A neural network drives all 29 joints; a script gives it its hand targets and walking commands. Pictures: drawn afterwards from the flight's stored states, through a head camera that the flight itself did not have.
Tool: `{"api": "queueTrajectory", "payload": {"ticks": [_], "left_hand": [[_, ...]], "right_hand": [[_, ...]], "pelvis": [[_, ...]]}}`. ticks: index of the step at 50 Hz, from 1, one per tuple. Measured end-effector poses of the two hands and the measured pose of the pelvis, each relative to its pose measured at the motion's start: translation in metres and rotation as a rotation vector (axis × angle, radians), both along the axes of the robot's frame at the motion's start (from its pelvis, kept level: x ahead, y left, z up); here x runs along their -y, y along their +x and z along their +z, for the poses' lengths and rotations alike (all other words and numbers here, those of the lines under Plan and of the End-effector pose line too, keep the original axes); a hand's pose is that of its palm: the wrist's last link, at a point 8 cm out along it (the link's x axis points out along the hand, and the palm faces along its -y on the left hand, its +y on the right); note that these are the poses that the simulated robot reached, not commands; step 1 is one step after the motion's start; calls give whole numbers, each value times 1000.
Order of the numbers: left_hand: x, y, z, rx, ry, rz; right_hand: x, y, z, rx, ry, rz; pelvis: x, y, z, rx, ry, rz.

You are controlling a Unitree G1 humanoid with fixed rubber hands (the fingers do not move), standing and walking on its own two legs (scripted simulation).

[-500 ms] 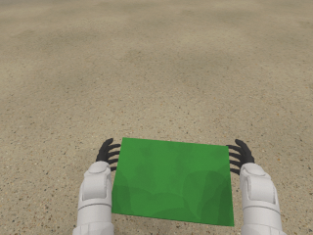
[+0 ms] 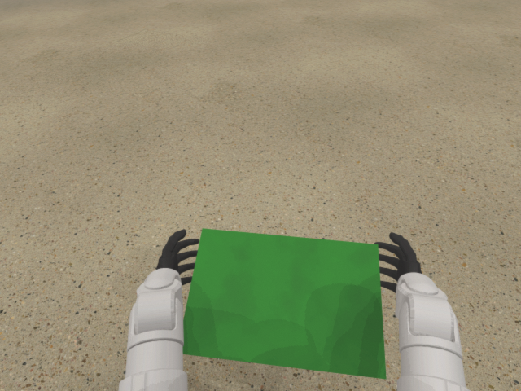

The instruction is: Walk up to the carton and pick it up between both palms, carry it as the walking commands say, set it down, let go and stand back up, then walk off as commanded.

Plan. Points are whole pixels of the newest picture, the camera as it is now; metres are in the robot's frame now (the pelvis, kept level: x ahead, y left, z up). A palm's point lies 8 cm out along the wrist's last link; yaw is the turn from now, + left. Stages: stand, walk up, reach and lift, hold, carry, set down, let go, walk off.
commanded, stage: hold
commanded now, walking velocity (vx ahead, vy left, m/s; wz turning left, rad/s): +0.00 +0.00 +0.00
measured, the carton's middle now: (282, 305) +0.28 +0.00 -0.05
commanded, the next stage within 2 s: carry in 0.68 s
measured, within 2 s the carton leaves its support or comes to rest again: neither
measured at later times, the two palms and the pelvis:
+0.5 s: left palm (167, 277) +0.28 +0.19 +0.04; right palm (405, 282) +0.27 -0.18 +0.04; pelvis +0.00 +0.01 +0.00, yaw +0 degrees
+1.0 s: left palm (161, 291) +0.25 +0.19 +0.05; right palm (404, 292) +0.25 -0.17 +0.05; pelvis -0.04 +0.01 -0.03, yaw +1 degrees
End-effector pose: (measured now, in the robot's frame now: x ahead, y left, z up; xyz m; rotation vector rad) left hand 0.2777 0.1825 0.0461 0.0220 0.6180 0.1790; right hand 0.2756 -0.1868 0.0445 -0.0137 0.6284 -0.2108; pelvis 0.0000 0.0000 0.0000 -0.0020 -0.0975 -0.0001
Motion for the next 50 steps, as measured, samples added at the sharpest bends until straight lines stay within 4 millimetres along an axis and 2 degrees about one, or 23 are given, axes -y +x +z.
{"api": "queueTrajectory", "payload": {"ticks": [34, 43, 50], "left_hand": [[-1, -1, -2, 4, 0, -2], [1, 0, 3, 41, -7, 30], [-5, -27, 2, -4, -37, 64]], "right_hand": [[-2, -2, -1, 4, -4, -8], [-5, 5, 4, 44, -24, -50], [-12, -21, 3, -1, -2, -70]], "pelvis": [[-7, 0, -1, -15, 1, -1], [-5, -15, -21, -105, -4, 8], [-7, -38, -32, -138, -2, 9]]}}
